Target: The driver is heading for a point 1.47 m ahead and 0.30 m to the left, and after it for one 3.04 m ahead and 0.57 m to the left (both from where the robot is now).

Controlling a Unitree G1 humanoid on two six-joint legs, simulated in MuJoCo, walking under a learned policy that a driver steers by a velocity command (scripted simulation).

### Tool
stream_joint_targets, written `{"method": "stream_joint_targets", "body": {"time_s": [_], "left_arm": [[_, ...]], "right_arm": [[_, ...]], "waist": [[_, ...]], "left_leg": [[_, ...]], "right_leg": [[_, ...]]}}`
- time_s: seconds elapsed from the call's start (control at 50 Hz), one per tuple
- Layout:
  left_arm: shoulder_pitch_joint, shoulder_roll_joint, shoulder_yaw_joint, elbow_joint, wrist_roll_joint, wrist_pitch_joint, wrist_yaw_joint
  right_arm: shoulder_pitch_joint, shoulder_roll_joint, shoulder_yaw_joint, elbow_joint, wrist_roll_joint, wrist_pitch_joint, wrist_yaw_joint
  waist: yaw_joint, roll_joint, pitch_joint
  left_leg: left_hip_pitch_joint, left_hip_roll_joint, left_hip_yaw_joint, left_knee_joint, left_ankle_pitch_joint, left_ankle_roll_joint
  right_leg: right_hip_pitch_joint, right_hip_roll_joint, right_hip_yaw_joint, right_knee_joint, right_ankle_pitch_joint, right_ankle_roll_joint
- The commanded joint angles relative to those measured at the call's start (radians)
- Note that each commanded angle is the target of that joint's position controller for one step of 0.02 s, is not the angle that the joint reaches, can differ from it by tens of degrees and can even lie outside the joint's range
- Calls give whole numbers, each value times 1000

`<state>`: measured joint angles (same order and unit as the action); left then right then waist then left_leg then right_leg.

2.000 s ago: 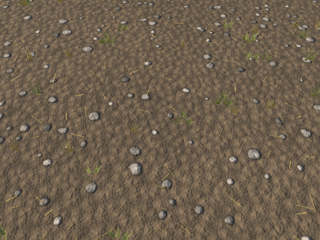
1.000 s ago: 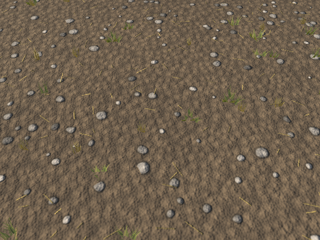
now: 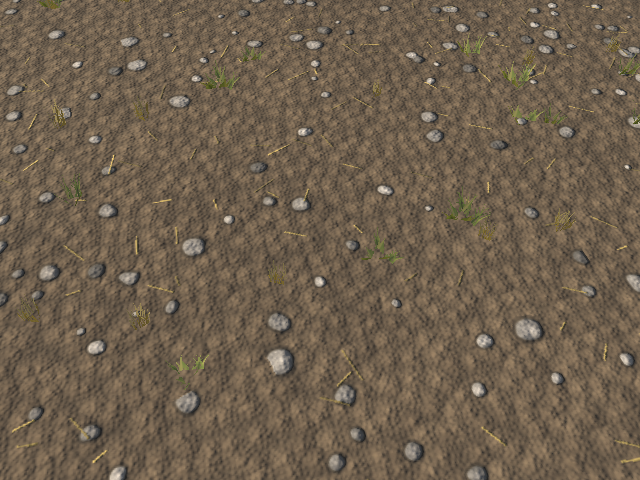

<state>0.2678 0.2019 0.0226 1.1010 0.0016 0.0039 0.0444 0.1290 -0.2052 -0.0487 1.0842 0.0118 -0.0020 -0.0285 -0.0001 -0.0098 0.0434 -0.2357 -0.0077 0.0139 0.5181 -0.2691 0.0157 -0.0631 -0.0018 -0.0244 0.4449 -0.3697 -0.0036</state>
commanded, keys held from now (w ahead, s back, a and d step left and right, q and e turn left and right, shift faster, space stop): no key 0.28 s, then w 0.22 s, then no key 0.50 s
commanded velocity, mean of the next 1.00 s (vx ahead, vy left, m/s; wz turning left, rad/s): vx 0.10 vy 0.00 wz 0.00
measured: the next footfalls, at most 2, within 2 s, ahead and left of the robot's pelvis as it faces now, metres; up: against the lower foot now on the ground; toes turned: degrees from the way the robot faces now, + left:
right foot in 0.90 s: +0.16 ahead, -0.09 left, +0.00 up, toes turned +0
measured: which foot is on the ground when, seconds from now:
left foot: down 0.00-1.00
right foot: down 0.00-0.58, up 0.60-0.88, down 0.90-1.00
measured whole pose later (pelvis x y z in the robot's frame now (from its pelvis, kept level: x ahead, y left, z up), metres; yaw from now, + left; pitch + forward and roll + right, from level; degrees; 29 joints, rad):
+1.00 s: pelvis +0.09 +0.04 +0.00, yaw +0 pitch -1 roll +1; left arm 0.13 0.19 0.05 1.03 -0.01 0.00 0.04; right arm 0.25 -0.19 -0.03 1.10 0.00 -0.04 -0.02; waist -0.02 0.00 0.03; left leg -0.10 -0.04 0.07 0.45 -0.35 0.05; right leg -0.29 -0.03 0.00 0.53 -0.23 0.02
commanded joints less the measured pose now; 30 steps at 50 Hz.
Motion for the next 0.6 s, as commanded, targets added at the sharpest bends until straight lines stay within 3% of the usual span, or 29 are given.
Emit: {"method": "stream_joint_targets", "body": {"time_s": [0.02, 0.28, 0.3, 0.34, 0.38, 0.42, 0.44, 0.48, 0.52, 0.54, 0.56, 0.58, 0.6], "left_arm": [[94, 83, 14, 0, 0, 0, 4], [118, 58, 8, 16, 2, -13, 7], [142, 50, 7, 27, 1, -13, 8], [139, 76, 17, 16, -11, -13, 13], [172, 95, 24, 1, -21, -29, 15], [234, 155, 46, 8, -31, -55, 10], [214, 176, 56, 1, -30, -64, 7], [180, 154, 53, -23, -25, -81, -2], [118, 141, 49, -46, -34, -77, -12], [110, 145, 49, -54, -29, -68, -15], [100, 149, 48, -62, -23, -67, -14], [92, 105, 35, -86, -14, -71, -7], [120, 39, 16, -93, -9, -82, -1]], "right_arm": [[8, -106, -18, -22, -1, -5, -5], [24, -90, -17, -1, -5, 7, -14], [41, -83, -15, 9, -5, 8, -15], [55, -94, -23, 12, 5, 8, -16], [20, -84, -22, -13, 8, -13, -12], [-40, -44, -13, -48, 17, -51, 6], [-61, -41, -11, -62, 18, -65, 16], [-50, -50, -12, -76, 29, -84, 29], [15, -55, -17, -57, 32, -96, 34], [95, -69, -30, -17, 22, -92, 31], [195, -101, -48, 13, 12, -84, 30], [306, -193, -73, 27, 7, -80, 25], [412, -233, -72, 43, -5, -80, 32]], "waist": [[6, 15, -38], [-2, 11, 16], [-1, 10, -4], [-3, -18, 46], [22, -37, 123], [49, -151, 155], [45, -175, 184], [22, -150, 193], [-31, -112, 166], [-55, -95, 113], [-91, -66, 45], [-117, 133, -23], [-138, 320, -121]], "left_leg": [[113, 55, -57, -40, 437, 53], [85, 42, -55, -79, 237, 41], [89, 29, -43, -79, 109, 42], [4, -9, -14, -45, -283, 54], [-122, -7, -19, 3, -399, 62], [-254, -23, 52, 192, -205, 42], [-303, 16, 32, 282, -149, 52], [-357, 61, -3, 301, -226, 78], [-162, 31, 55, 65, -159, 84], [15, -31, 104, -3, -27, 64], [158, -30, 67, -14, 82, 61], [298, 137, -193, -101, 227, 128], [401, 371, -537, -229, 543, 271]], "right_leg": [[-85, -27, 17, -53, 326, -2], [-164, -28, 12, -84, 146, -3], [-160, -19, 3, -87, 38, -9], [-210, -25, 28, -81, -242, -54], [-242, -90, 130, -125, -425, -112], [-158, -256, 359, -255, -486, -200], [-155, -337, 454, -295, -448, -239], [-117, -355, 449, -278, -309, -237], [-162, -252, 273, -189, -103, -160], [-218, -185, 193, -104, 71, -128], [-258, -135, 123, 35, 307, -92], [-390, -9, -13, 331, 324, -11], [-518, 78, -7, 649, -186, 41]]}}
Velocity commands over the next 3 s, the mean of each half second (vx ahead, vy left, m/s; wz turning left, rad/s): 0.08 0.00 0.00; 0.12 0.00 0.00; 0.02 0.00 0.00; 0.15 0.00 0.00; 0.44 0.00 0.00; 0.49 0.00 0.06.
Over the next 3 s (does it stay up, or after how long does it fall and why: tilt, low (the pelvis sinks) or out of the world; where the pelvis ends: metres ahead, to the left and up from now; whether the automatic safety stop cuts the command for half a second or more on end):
stays up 0.65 0.01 0.01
